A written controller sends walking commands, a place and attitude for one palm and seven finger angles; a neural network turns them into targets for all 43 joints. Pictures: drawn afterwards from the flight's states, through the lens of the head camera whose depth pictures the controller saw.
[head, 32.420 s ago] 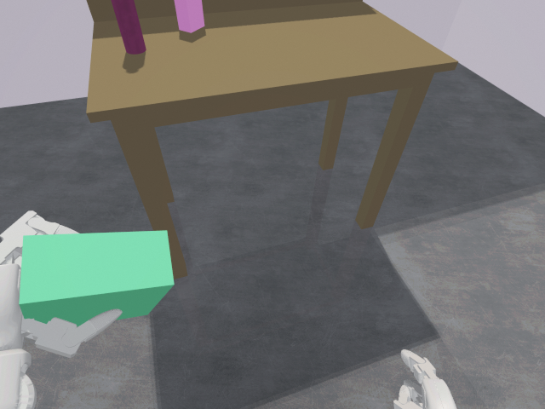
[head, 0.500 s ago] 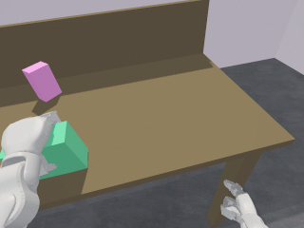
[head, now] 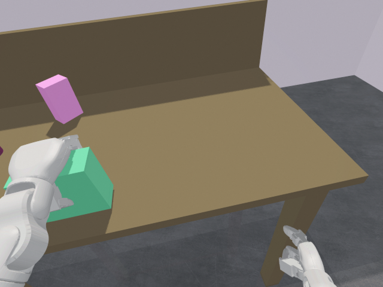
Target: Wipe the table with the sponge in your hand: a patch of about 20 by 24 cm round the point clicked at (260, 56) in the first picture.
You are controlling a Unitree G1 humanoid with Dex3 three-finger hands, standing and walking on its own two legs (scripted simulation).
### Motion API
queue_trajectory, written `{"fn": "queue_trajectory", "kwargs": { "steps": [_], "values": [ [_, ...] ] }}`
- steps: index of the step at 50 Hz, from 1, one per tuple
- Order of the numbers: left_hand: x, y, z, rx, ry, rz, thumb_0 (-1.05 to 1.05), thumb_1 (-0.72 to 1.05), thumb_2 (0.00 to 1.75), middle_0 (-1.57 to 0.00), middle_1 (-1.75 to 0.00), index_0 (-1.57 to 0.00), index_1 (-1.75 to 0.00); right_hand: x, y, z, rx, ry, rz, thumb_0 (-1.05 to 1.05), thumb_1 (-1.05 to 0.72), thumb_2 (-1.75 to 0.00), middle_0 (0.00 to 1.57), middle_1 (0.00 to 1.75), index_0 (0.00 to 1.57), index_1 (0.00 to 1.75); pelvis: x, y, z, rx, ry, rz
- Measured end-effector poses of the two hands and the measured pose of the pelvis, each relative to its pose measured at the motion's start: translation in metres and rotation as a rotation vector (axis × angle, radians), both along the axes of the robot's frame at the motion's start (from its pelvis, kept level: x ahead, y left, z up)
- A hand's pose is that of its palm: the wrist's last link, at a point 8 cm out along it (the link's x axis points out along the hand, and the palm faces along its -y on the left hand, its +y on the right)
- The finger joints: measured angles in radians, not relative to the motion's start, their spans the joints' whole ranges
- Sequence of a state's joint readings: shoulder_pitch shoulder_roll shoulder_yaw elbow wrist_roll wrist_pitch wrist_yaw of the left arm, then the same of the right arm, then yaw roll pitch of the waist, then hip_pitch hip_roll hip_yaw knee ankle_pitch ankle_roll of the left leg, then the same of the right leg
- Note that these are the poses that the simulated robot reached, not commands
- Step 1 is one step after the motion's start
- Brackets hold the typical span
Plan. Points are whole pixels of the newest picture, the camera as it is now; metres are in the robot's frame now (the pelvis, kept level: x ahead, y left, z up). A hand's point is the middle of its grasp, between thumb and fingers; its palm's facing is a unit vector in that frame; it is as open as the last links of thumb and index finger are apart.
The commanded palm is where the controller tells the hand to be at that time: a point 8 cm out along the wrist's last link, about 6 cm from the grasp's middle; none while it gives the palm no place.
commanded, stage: lift the sponge slowly off the table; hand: left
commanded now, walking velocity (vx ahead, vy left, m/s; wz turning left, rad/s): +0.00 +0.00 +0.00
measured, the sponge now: (71, 192) +0.24 +0.30 +0.10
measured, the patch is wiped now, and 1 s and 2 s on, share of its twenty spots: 0.95 0.95 0.95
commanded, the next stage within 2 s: bring the sponge back beside the body in 1.40 s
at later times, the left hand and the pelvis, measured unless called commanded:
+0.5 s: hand (48, 165) +0.24 +0.32 +0.18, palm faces +0.08 -0.04 -1.00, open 10.4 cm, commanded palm +0.21 +0.30 +0.26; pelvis -0.02 -0.01 +0.00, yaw +0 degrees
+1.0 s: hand (47, 147) +0.25 +0.31 +0.21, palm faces +0.16 -0.04 -0.99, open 10.4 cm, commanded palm +0.21 +0.30 +0.29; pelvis -0.03 +0.01 +0.00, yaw +0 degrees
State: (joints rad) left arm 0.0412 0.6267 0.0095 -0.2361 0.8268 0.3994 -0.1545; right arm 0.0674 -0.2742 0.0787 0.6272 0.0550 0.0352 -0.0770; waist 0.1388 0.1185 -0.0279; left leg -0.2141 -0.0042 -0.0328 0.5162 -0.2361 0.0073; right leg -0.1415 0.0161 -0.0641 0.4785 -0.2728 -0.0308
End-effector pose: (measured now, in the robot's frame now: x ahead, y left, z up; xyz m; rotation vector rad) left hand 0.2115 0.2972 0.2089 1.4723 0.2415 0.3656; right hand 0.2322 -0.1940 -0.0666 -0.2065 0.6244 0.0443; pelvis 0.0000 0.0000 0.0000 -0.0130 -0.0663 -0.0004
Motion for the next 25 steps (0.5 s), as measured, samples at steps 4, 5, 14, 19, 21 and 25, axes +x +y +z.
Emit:
{"fn": "queue_trajectory", "kwargs": {
  "steps": [4, 5, 14, 19, 21, 25],
  "values": [
    [0.001, -0.002, 0.001, 0.0, 0.005, -0.003, -0.01, -0.5, 1.03, -0.65, -1.34, -0.7, -1.31, -0.001, -0.002, 0.001, -0.007, -0.004, 0.004, 0.01, -0.91, -0.9, 0.2, 0.3, 0.2, 0.3, -0.003, -0.003, 0.0, 0.001, -0.005, 0.002],
    [0.001, -0.003, 0.001, -0.001, 0.005, -0.005, -0.01, -0.5, 1.03, -0.65, -1.34, -0.7, -1.3, -0.001, -0.002, 0.001, -0.005, -0.006, 0.003, 0.01, -0.91, -0.9, 0.2, 0.3, 0.2, 0.3, -0.003, -0.003, 0.0, 0.001, -0.007, 0.001],
    [0.0, -0.003, 0.013, 0.018, -0.013, -0.009, 0.0, -0.51, 1.03, -0.67, -1.32, -0.72, -1.29, -0.004, -0.003, 0.002, -0.004, -0.013, 0.003, 0.01, -0.9, -0.9, 0.2, 0.3, 0.2, 0.3, -0.01, -0.007, 0.001, 0.003, -0.017, 0.0],
    [0.002, 0.007, 0.021, 0.018, -0.011, 0.028, 0.0, -0.52, 1.03, -0.67, -1.31, -0.72, -1.28, -0.006, -0.005, 0.003, -0.008, -0.023, -0.006, 0.01, -0.9, -0.9, 0.2, 0.3, 0.2, 0.3, -0.013, -0.008, 0.001, 0.004, -0.018, 0.001],
    [0.002, 0.01, 0.023, 0.017, -0.004, 0.035, 0.0, -0.52, 1.03, -0.68, -1.31, -0.72, -1.28, -0.007, -0.006, 0.004, -0.009, -0.028, -0.012, 0.01, -0.9, -0.9, 0.2, 0.3, 0.2, 0.3, -0.015, -0.008, 0.001, 0.003, -0.019, 0.0],
    [0.005, 0.013, 0.025, 0.015, 0.014, 0.029, 0.0, -0.52, 1.03, -0.68, -1.31, -0.72, -1.28, -0.01, -0.008, 0.005, -0.017, -0.034, -0.02, 0.01, -0.9, -0.9, 0.2, 0.3, 0.2, 0.3, -0.017, -0.007, 0.001, 0.002, -0.021, 0.004]
  ]
}}
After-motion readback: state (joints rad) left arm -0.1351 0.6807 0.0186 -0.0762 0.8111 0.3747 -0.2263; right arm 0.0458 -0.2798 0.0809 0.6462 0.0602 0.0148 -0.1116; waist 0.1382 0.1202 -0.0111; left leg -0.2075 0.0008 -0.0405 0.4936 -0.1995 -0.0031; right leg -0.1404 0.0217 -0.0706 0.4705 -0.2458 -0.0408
